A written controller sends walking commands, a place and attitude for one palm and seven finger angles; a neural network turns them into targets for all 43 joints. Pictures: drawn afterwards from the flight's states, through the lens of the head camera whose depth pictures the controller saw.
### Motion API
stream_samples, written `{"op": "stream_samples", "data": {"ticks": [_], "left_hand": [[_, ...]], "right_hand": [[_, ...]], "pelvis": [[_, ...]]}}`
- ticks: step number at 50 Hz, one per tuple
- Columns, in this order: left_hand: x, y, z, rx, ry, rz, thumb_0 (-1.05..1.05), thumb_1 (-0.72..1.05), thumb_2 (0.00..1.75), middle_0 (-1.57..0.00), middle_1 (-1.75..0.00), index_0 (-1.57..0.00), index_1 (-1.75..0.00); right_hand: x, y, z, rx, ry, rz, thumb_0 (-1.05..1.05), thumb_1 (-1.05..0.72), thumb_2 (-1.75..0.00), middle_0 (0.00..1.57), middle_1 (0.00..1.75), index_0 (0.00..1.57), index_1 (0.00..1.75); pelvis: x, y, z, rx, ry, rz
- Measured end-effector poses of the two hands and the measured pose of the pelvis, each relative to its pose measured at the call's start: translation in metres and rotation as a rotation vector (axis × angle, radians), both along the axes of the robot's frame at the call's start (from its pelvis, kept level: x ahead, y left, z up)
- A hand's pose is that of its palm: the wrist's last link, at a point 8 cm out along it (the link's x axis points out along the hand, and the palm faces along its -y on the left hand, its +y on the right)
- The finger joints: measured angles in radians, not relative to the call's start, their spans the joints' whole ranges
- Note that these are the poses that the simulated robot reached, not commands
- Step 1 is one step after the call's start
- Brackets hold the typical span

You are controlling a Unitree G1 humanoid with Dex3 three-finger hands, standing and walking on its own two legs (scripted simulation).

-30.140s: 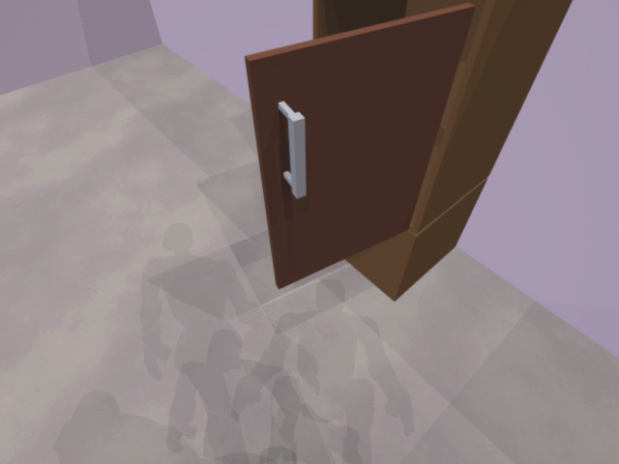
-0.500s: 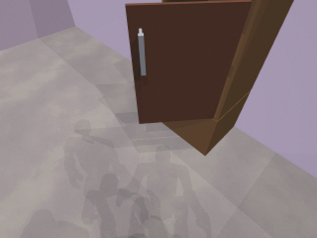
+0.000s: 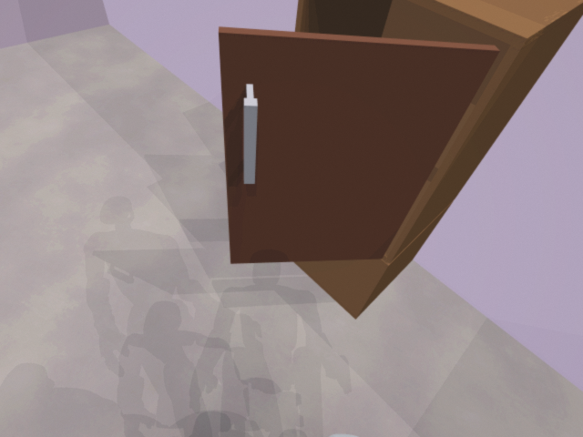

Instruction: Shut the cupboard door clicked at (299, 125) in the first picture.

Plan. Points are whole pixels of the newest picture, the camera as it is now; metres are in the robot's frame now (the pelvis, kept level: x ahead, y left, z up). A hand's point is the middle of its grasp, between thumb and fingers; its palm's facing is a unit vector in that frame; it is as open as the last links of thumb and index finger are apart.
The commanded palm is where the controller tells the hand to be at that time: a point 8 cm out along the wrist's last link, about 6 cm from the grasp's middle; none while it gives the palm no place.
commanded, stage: take the last steps up to it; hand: left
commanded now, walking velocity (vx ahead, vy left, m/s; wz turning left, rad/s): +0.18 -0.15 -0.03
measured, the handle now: (249, 137) +0.54 +0.10 +0.10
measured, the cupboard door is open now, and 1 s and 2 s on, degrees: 51 51 51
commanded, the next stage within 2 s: come to a stop and stand still in 0.08 s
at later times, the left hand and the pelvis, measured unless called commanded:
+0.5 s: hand (239, 372) +0.24 +0.08 -0.16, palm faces -0.03 -0.98 -0.21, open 7.3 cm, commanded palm none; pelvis +0.13 -0.08 +0.00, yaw +0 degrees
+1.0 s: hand out of the picture +0.09 +0.20 -0.17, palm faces +0.07 -0.97 -0.23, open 7.4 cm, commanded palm none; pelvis +0.08 +0.00 +0.01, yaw +1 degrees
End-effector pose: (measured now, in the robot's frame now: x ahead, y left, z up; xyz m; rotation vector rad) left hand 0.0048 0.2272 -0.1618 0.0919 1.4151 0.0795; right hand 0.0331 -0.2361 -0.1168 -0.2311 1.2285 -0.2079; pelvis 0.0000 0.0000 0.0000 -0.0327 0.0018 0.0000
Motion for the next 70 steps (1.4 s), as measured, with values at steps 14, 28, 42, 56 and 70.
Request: {"op": "stream_samples", "data": {"ticks": [14,28,42,56,70], "left_hand": [[0.192,-0.046,0.027,0.080,-0.183,-0.103,0.00,0.91,0.89,-0.19,-0.29,-0.20,-0.30],[0.225,-0.084,0.037,0.113,-0.252,-0.044,-0.01,0.91,0.89,-0.20,-0.30,-0.21,-0.30],[0.136,0.015,0.009,0.122,-0.141,0.066,0.00,0.90,0.89,-0.20,-0.29,-0.20,-0.30],[0.056,0.008,0.026,0.122,0.030,0.032,0.00,0.91,0.89,-0.19,-0.29,-0.20,-0.30],[0.043,-0.020,0.020,0.054,-0.014,-0.009,0.01,0.93,0.89,-0.20,-0.29,-0.20,-0.30]], "right_hand": [[-0.010,-0.034,-0.011,0.103,0.291,-0.158,0.01,-0.90,-0.90,0.20,0.30,0.20,0.30],[0.134,-0.096,-0.025,0.059,0.105,-0.038,0.01,-0.91,-0.90,0.20,0.30,0.19,0.30],[0.151,-0.028,0.004,-0.019,-0.047,0.095,0.00,-0.91,-0.90,0.20,0.30,0.19,0.30],[0.070,0.009,-0.022,0.095,0.080,-0.024,0.01,-0.92,-0.90,0.20,0.30,0.20,0.30],[-0.020,0.012,-0.015,0.103,0.212,-0.087,0.01,-0.91,-0.90,0.20,0.30,0.20,0.30]], "pelvis": [[0.100,-0.055,0.005,0.016,0.009,-0.012],[0.120,-0.074,0.003,0.060,0.015,0.011],[0.093,-0.019,-0.004,0.013,-0.006,0.031],[0.072,0.000,0.005,0.040,0.006,-0.007],[0.048,-0.005,0.011,0.034,-0.037,-0.007]]}}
